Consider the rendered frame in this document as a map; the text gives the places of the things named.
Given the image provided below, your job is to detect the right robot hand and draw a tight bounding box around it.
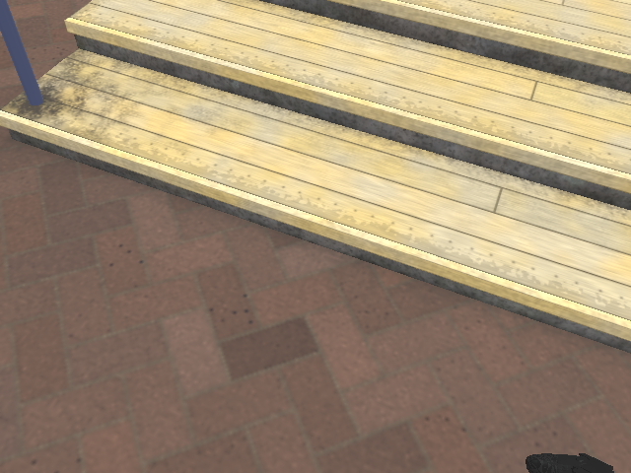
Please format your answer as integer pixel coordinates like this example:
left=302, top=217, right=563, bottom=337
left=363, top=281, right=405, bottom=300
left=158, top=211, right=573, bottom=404
left=526, top=453, right=614, bottom=473

